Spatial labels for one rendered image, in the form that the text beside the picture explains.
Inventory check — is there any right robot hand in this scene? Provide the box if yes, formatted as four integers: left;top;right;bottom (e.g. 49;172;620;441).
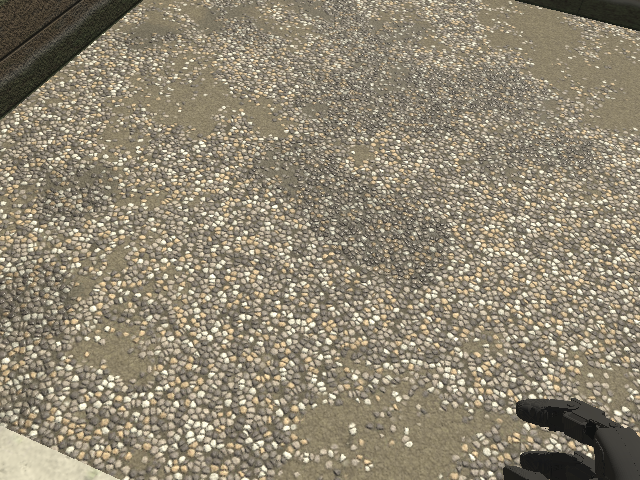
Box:
503;398;640;480

